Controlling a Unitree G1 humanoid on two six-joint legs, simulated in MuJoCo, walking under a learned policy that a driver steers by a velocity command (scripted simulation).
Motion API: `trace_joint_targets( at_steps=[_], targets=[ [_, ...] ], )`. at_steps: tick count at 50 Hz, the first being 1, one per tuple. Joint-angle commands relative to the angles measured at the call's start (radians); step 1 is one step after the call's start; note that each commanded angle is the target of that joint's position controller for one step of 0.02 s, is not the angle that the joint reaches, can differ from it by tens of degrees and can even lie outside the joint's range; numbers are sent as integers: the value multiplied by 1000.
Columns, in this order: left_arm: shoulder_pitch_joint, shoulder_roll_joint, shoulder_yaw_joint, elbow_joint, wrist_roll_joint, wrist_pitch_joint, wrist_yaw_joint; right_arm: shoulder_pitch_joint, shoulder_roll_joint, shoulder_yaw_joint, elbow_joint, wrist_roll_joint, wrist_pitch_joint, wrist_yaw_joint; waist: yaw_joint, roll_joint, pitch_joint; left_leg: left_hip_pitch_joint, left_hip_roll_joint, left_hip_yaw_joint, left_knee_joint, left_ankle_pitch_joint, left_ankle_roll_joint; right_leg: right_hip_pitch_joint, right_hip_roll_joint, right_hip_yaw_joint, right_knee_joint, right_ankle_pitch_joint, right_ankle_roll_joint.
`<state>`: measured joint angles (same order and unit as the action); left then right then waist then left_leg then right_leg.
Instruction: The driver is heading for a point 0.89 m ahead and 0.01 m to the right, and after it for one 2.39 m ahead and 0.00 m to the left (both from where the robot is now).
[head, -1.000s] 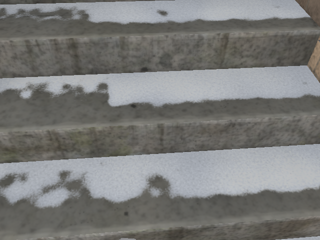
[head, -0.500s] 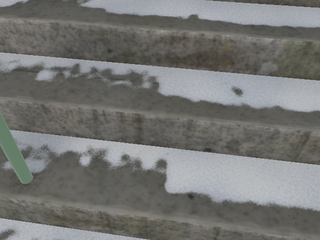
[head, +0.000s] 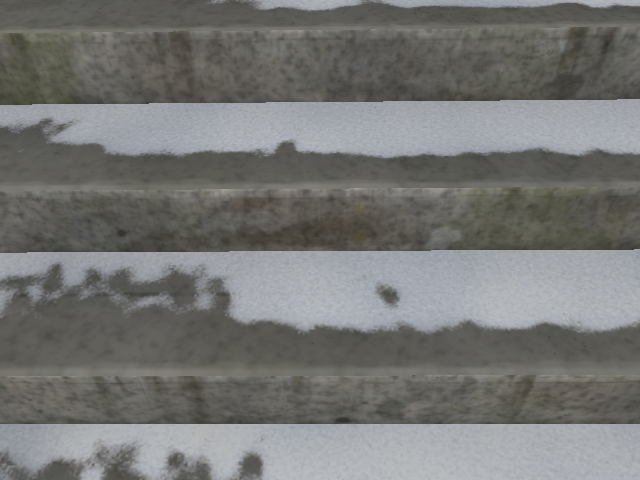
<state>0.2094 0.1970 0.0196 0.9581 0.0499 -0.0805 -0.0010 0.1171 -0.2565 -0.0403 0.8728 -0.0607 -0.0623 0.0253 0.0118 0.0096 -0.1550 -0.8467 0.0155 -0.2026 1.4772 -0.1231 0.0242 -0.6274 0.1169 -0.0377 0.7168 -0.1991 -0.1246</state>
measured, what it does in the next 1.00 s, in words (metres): climbs: left foot, then right foot 0.17 m higher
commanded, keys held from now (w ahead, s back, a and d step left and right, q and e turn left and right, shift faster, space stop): w+e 0.16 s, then w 0.84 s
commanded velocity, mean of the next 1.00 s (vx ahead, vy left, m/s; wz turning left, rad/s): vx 0.43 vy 0.00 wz -0.21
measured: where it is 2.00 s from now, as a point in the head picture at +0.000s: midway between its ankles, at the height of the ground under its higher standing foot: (332, 209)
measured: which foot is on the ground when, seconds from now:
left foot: up 0.00-0.40, down 0.42-0.88, up 0.90-1.00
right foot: down 0.00-0.44, up 0.46-0.82, down 0.84-1.00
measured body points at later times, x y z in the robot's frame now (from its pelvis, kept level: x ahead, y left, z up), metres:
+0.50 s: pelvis +0.14 +0.07 +0.02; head +0.13 +0.08 +0.47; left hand +0.32 +0.28 -0.10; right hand +0.16 -0.18 -0.10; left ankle +0.12 +0.17 -0.70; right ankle +0.07 -0.04 -0.62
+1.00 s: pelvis +0.36 +0.04 +0.14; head +0.37 +0.07 +0.59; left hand +0.49 +0.25 -0.01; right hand +0.31 -0.19 +0.01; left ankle +0.31 +0.22 -0.34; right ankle +0.41 -0.02 -0.54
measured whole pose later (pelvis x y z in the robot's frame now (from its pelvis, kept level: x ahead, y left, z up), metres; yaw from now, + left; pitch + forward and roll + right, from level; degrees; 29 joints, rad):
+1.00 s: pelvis +0.36 +0.04 +0.14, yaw -11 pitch +5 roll -4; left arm 0.21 0.18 0.02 1.00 0.03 -0.04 -0.02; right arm 0.39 -0.19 -0.04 1.03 -0.05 -0.08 0.07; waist -0.01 0.01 -0.12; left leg -0.76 -0.06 -0.23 1.89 0.03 0.18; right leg -0.61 0.09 -0.20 0.88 -0.37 -0.13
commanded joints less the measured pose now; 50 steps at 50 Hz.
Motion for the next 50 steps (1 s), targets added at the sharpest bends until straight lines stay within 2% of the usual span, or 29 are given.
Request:
trace_joint_targets(
  at_steps=[1,4,7,10,14,18,20,21,22,23,24,25,28,30,32,34,36,38,39,40,41,42,43,44,45,46,48,49,50],
  targets=[
    [12,158,44,-67,2,-24,-4,0,-53,-2,-33,12,-1,-6,-6,-61,10,-132,-3,122,-31,-199,-90,159,-209,403,-412,-389,-88],
    [4,115,21,-81,-9,-31,-30,103,-64,-11,21,-10,15,-4,-43,-180,25,-52,-23,167,311,-76,-73,37,-185,428,-408,-419,-106],
    [51,109,14,-88,-11,-27,-28,70,-54,7,-16,-15,15,1,-1,-113,57,-214,-14,128,423,-73,-47,172,-212,494,-367,-459,-138],
    [128,119,9,-74,-20,-47,-33,29,-65,10,-14,-19,1,-17,43,-91,69,-310,35,140,158,-81,-79,369,-253,559,-357,-388,-156],
    [-117,153,12,-173,-42,-58,-43,73,-48,10,-27,-25,25,5,-26,-80,61,289,26,258,-343,-53,-110,36,-192,412,-396,-252,-174],
    [-38,132,18,-140,-42,-50,-56,124,-15,19,-75,-5,28,-11,-10,-140,100,357,62,207,-735,-269,-77,256,-317,597,-311,-163,-258],
    [50,166,32,-107,-48,-18,-61,137,-25,12,-103,34,-11,1,-4,-100,77,470,10,246,-960,-169,-19,351,-326,613,-292,113,-289],
    [87,156,31,-84,-24,-6,-67,198,-46,3,-87,43,-41,0,-21,-67,34,595,21,210,-998,-90,26,347,-283,553,-181,253,-250],
    [114,84,23,-82,-13,-8,-76,322,-113,-20,-50,28,-67,0,-34,103,-46,821,129,45,-997,191,192,194,-139,376,110,317,-129],
    [48,29,12,-118,-6,-6,-90,441,-164,-46,0,-2,-57,0,-86,361,-25,1124,327,-391,-1143,240,440,-312,58,184,387,-149,8],
    [-128,76,25,-126,-23,-9,-78,504,-103,-34,51,-30,-40,15,-166,203,97,1146,397,-510,-1182,49,443,-639,66,194,884,-285,-9],
    [-150,41,17,-126,-35,-9,-64,526,-70,-23,103,-45,-27,23,-143,121,151,1092,359,-419,-1136,-43,356,-827,51,239,1268,-191,-55],
    [-177,-44,-27,-176,-34,3,-62,541,141,60,216,-47,22,39,-91,42,151,984,295,-156,-1120,-39,245,-1045,-6,260,1656,-37,-199],
    [-266,-84,-51,-237,-40,15,-70,449,166,79,207,-75,20,34,-24,-5,160,756,198,33,-1179,-129,184,-970,-66,156,1510,25,-222],
    [-338,-84,-72,-266,-51,26,-81,384,136,77,182,-85,-1,25,-3,62,149,519,137,116,-1269,-97,170,-793,-129,23,1368,123,-202],
    [-492,-36,-73,-335,-55,46,-79,519,122,78,248,-92,-11,37,-68,15,174,480,150,103,-1349,-106,174,-760,-163,-38,1082,228,-171],
    [-694,-40,-73,-401,-24,82,-73,601,115,87,290,-54,-14,75,-96,112,184,473,232,48,-1495,198,204,-664,-198,-165,901,79,-129],
    [-600,-86,-74,-378,-10,108,-93,527,69,91,259,1,-41,102,-9,194,121,421,220,163,-1444,810,221,-321,-128,-236,838,3,-110],
    [-322,-139,-85,-276,-50,76,-22,551,17,38,242,134,-58,-34,2,-57,136,590,173,246,-1390,1185,115,-151,-64,-312,719,-230,-64],
    [-241,-147,-92,-243,-93,70,11,620,-52,38,271,133,-70,-86,34,27,89,677,213,217,-1281,1522,116,-51,-22,-310,630,-320,-59],
    [-121,-105,-73,-214,-115,68,29,633,-59,35,280,115,-75,-103,107,118,36,821,247,198,-1112,1671,116,18,2,-271,511,-359,-70],
    [-280,-24,-62,-324,-15,118,-47,449,-163,17,278,-35,-57,80,169,447,17,788,316,179,-1075,1866,162,27,-71,-61,314,-102,-74],
    [31,81,0,-219,-12,132,-43,342,-139,-23,221,-24,-62,121,245,226,-154,647,246,156,-762,1764,135,385,-71,48,227,9,-87],
    [238,143,5,-105,-45,121,-40,507,20,20,193,-91,-73,160,174,-135,-374,248,92,18,-472,868,118,804,-247,555,-26,-67,-282],
    [341,148,25,-100,31,131,-42,486,-3,-17,281,8,-38,167,248,-124,-200,124,-98,-79,233,210,114,540,-403,988,-381,-385,-361],
    [273,150,29,-9,46,93,-26,419,53,-10,254,22,-34,159,158,-1,45,-117,-110,-164,568,264,153,364,-399,957,-404,-620,-273],
    [36,-49,-18,36,6,41,-62,255,102,3,148,12,-34,84,16,127,88,-268,-99,-153,670,208,242,243,-373,654,-329,-405,-231],
    [64,-72,3,114,-45,10,-5,202,186,28,-40,8,-49,-3,-115,94,72,-146,-50,10,619,70,154,224,-355,399,-353,-319,-78],
    [42,-110,-12,145,-40,-16,12,221,210,47,-37,22,-37,-28,-143,106,130,-170,-27,19,543,6,136,166,-305,253,-336,-247,-29]
  ],
)
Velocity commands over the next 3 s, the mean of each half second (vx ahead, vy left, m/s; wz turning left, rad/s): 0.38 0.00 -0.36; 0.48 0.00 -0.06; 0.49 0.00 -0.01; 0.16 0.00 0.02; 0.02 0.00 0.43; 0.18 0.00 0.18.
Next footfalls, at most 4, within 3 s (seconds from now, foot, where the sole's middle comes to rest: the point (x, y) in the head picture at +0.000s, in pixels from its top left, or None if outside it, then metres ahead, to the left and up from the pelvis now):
0.42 left None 0.16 0.16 -0.74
0.84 right None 0.44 -0.03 -0.57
1.34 left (268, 318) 0.72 0.14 -0.41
1.88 right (410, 160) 0.98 -0.13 -0.24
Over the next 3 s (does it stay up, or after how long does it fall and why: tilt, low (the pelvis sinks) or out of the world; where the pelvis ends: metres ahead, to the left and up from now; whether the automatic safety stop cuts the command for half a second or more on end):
stays up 1.03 -0.03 0.52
